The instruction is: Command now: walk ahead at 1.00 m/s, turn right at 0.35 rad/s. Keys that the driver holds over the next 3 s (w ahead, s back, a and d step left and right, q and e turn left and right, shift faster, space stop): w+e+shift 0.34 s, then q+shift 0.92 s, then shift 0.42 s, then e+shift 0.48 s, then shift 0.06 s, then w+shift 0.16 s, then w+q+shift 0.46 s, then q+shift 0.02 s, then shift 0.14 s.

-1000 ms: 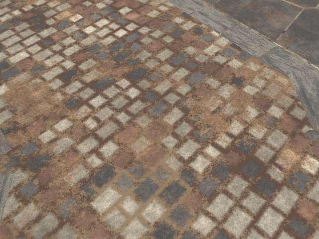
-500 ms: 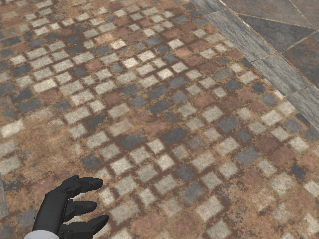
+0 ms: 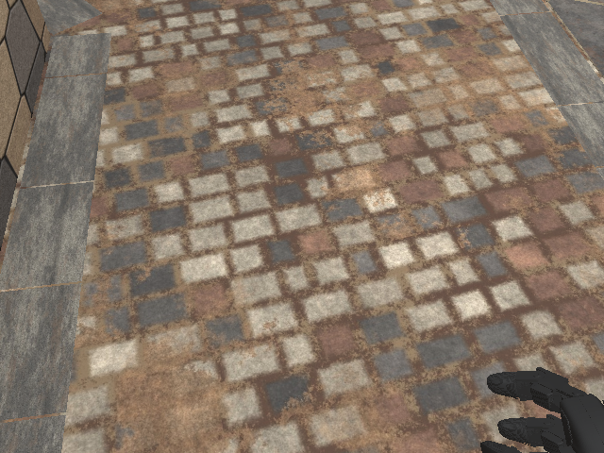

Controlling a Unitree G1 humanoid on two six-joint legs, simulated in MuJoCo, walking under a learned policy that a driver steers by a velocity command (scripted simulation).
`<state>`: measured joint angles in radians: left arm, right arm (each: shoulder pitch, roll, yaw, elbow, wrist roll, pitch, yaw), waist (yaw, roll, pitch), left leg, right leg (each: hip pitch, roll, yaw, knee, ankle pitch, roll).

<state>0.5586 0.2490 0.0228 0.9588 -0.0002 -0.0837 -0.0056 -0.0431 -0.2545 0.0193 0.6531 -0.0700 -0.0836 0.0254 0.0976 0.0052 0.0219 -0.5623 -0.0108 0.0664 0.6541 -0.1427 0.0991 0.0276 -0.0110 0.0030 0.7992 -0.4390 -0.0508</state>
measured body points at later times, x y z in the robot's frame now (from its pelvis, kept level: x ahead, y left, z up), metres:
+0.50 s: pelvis +0.46 -0.07 +0.00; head +0.49 -0.07 +0.45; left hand +0.66 +0.15 -0.12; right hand +0.43 -0.33 -0.13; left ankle +0.30 +0.12 -0.56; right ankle +0.54 -0.12 -0.71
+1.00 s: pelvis +0.69 -0.07 +0.02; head +0.74 -0.06 +0.46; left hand +0.92 +0.18 -0.07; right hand +0.80 -0.36 -0.08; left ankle +0.79 -0.01 -0.71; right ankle +0.62 -0.21 -0.61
